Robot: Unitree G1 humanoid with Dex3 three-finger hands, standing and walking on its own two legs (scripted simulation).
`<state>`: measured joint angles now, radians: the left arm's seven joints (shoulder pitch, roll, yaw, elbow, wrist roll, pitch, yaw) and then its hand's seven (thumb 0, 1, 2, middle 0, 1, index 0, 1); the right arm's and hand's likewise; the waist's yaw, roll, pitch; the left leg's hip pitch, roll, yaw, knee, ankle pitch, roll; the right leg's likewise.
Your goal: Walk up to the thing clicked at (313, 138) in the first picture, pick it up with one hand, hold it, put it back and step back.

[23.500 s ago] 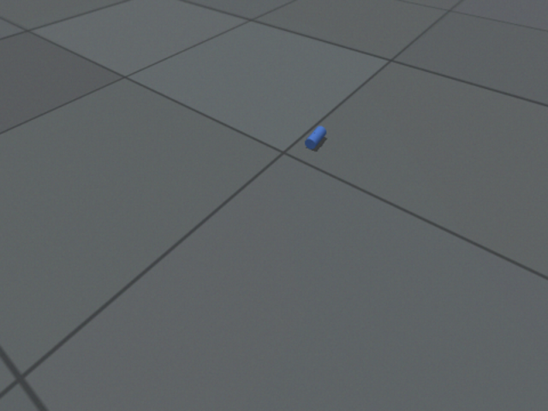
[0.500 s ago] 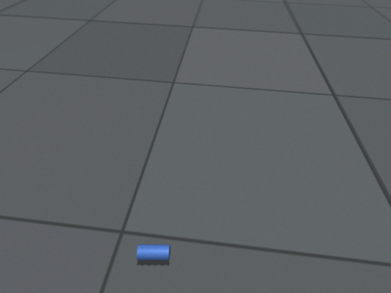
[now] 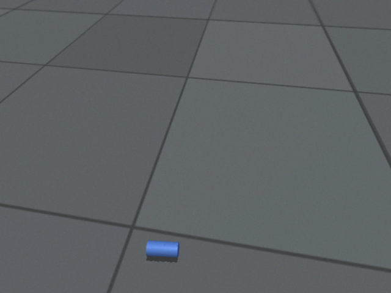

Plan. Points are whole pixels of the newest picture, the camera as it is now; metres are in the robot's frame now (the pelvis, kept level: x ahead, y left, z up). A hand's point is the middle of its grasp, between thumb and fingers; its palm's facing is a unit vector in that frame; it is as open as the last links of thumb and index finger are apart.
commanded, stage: walk up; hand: left
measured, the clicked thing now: (162, 248) +0.47 +0.21 -0.74
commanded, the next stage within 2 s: none
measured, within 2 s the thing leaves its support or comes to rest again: neither
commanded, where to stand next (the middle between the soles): +0.07 -0.01 m, yaw -2 degrees
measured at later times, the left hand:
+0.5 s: hand out of the picture +0.06 +0.34 -0.18, palm faces +0.03 -0.92 -0.38, open 7.3 cm
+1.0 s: hand out of the picture +0.06 +0.27 -0.19, palm faces -0.09 -0.92 -0.39, open 7.3 cm
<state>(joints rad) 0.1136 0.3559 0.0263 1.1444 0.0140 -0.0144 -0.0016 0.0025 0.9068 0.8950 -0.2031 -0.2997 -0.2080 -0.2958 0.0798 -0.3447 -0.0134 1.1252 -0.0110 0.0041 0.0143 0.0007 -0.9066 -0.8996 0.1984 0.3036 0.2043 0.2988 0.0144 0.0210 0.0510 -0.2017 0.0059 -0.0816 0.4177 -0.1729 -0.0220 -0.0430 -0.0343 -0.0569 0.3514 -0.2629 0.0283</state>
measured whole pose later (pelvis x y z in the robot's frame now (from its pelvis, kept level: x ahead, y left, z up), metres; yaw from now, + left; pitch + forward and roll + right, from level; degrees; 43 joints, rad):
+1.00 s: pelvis -0.02 +0.00 -0.05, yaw -4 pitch -4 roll -1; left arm 0.20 0.38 0.09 0.86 0.02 0.08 -0.04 0.00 0.91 0.89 -0.20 -0.30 -0.21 -0.30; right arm 0.07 -0.46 -0.08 0.83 -0.03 0.03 -0.04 0.00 -0.90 -0.90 0.20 0.30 0.21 0.30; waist 0.01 0.04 0.21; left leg -0.55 0.14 0.00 0.86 -0.35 0.01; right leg -0.34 0.01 0.04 0.87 -0.48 0.03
